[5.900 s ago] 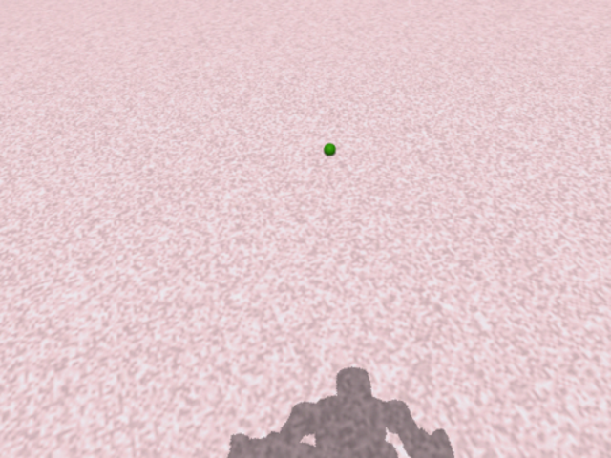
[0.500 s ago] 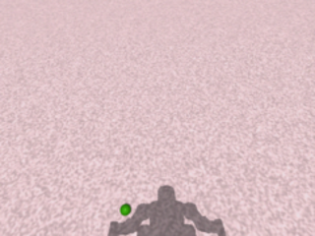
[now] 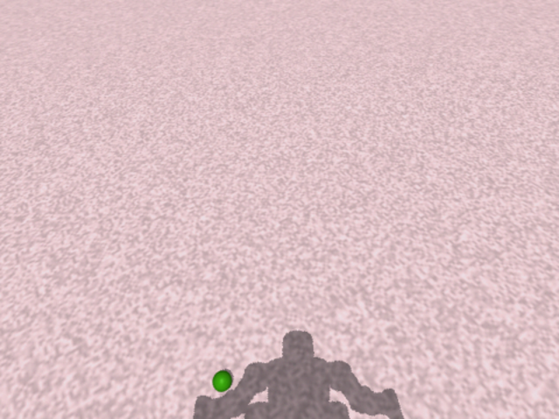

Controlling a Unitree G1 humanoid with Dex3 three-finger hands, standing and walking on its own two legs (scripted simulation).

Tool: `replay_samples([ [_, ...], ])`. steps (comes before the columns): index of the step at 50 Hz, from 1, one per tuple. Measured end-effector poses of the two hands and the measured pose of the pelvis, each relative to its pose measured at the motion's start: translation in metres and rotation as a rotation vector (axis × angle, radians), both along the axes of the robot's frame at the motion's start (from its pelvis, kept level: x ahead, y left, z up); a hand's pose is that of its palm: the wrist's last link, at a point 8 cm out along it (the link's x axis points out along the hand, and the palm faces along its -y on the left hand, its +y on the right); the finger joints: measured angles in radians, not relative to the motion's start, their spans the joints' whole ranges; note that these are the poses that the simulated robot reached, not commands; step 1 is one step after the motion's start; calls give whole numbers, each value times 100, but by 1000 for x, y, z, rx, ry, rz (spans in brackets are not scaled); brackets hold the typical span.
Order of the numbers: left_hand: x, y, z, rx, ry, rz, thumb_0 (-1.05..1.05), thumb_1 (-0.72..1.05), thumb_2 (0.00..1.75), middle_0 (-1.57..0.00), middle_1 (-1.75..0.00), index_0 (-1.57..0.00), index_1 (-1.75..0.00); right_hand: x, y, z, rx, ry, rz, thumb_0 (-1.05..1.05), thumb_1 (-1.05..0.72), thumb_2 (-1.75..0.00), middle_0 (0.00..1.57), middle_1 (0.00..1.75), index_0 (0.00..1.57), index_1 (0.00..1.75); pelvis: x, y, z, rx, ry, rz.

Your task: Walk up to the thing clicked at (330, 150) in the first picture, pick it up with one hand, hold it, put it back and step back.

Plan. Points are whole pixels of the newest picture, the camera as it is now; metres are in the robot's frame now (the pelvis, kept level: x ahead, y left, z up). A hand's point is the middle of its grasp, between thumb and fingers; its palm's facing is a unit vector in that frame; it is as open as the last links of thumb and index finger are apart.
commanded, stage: stand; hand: left
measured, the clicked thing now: (222, 381) +0.40 +0.23 -0.75
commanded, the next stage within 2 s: none
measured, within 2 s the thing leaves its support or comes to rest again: neither
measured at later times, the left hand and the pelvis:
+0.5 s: hand out of the picture +0.11 +0.25 -0.15, palm faces -0.02 -0.94 -0.34, open 7.4 cm; pelvis +0.02 +0.00 +0.00, yaw +0 degrees
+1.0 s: hand out of the picture +0.09 +0.25 -0.15, palm faces -0.02 -0.94 -0.34, open 7.4 cm; pelvis +0.02 +0.00 +0.00, yaw +0 degrees
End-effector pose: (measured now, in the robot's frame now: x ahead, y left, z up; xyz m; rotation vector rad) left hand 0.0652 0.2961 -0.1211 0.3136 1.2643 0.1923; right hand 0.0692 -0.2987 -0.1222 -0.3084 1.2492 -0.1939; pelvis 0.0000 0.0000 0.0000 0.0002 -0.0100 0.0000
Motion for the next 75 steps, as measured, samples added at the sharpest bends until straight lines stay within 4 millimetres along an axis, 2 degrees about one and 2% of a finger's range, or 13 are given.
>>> replay_samples([
  [14, 30, -4, 3, 1, -36, -7, 0, 90, 90, -20, -30, -20, -30, 25, -2, 1, -3, -24, 4, 1, -90, -90, 20, 30, 21, 30, 16, -3, 0, 1, -1, -1],
  [22, 36, -5, 4, 3, -46, -7, 0, 90, 90, -20, -30, -20, -30, 33, -2, 2, -2, -40, 8, 1, -90, -90, 20, 30, 21, 30, 19, -4, 1, 2, -5, -3],
  [75, 6, -3, 2, 4, -12, 0, 0, 90, 90, -20, -30, -20, -30, 4, -4, 2, -6, -3, 7, 1, -90, -90, 20, 30, 21, 30, 8, -4, 1, 1, -20, -1],
])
